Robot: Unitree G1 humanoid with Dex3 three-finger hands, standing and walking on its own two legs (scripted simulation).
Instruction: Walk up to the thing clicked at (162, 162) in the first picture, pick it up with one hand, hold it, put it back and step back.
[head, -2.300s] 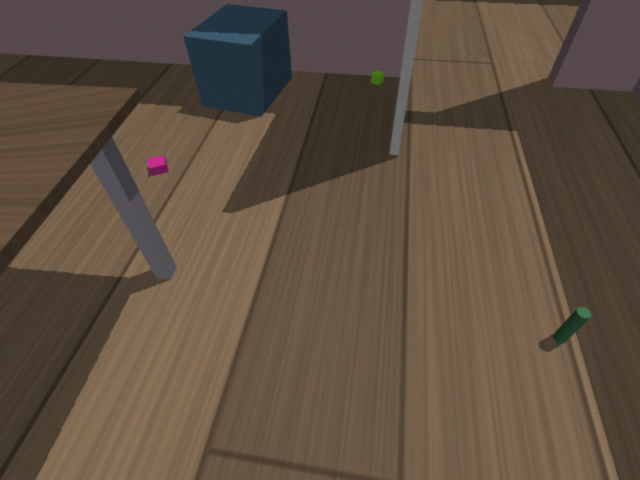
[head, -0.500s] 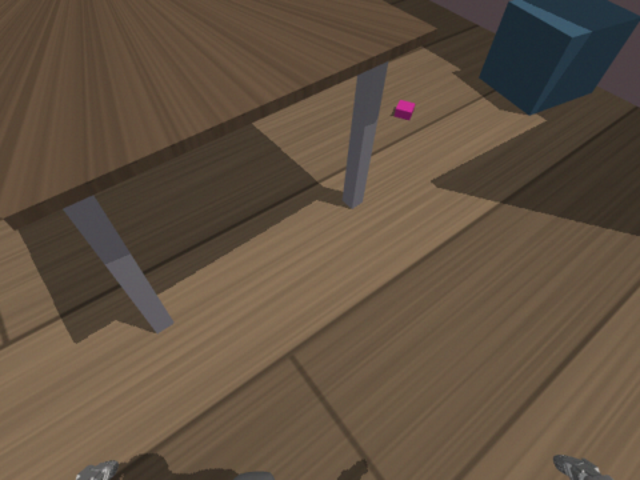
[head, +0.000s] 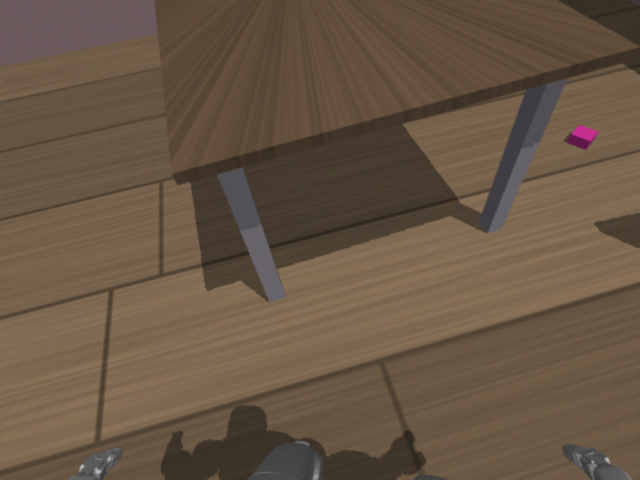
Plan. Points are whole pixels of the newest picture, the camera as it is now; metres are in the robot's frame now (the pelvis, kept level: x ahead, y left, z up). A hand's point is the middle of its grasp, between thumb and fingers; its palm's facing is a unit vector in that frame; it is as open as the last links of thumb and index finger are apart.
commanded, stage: walk up
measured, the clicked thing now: (582, 137) +1.52 -1.07 -0.74
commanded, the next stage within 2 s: stand in 1.42 s
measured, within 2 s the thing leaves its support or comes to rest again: neither
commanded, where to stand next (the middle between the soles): +0.07 +0.02 m, yaw +24 degrees
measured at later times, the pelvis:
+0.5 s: pelvis +0.01 +0.01 -0.02, yaw +17 degrees
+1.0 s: pelvis +0.00 +0.01 -0.01, yaw +25 degrees
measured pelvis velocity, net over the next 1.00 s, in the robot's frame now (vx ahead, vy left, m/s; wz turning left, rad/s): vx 0.00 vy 0.01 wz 0.44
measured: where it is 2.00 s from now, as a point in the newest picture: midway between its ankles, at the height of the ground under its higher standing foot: outside the picture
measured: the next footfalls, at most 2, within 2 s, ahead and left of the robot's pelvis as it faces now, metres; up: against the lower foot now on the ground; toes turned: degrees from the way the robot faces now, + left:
left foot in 0.22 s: +0.04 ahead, +0.17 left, +0.00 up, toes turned +8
right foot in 0.50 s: +0.11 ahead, -0.10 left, +0.00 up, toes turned +22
